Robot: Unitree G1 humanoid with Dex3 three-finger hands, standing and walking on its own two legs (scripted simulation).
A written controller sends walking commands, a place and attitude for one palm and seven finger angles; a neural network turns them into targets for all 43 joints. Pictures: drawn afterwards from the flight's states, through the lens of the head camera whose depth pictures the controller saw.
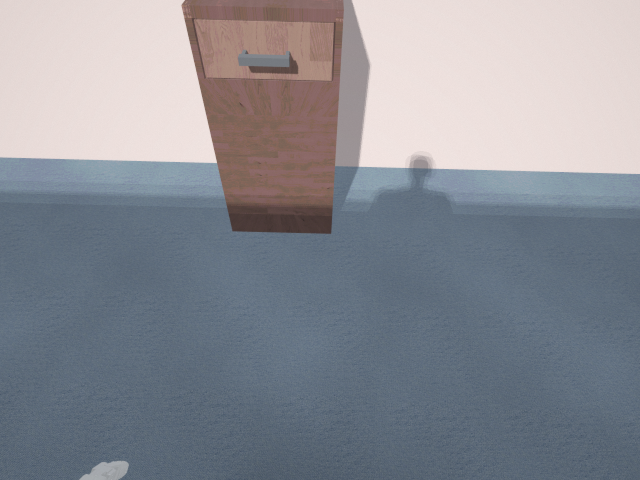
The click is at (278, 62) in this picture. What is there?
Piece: drawer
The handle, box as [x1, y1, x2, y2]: [238, 50, 289, 66]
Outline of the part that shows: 238,56 239,65 289,65 289,51 286,51 285,55 247,54 246,50 243,50 242,53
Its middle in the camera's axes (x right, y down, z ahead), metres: -0.16 -0.51 +1.09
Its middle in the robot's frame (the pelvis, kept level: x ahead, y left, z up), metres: +1.15 +0.22 +0.00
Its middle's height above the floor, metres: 0.77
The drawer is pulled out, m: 0.00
